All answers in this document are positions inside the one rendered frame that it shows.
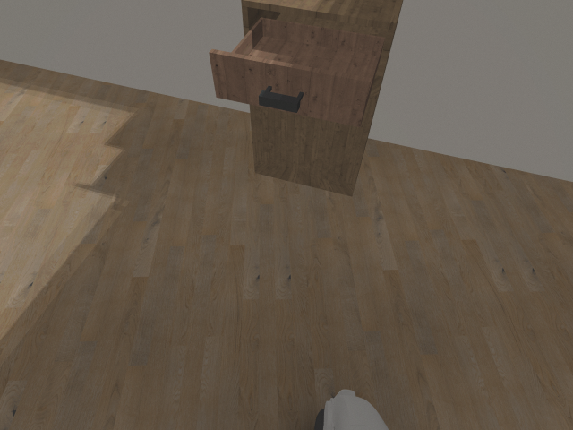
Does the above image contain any handle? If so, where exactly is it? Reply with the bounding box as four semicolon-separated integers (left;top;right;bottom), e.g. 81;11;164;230
259;86;304;113

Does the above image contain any right robot thigh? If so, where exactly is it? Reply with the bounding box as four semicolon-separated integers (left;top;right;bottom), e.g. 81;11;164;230
323;395;389;430

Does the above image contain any cabinet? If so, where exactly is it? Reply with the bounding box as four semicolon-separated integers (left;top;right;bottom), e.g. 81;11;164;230
241;0;403;196

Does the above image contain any drawer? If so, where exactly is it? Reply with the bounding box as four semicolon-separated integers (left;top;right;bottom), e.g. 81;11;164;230
209;17;385;127

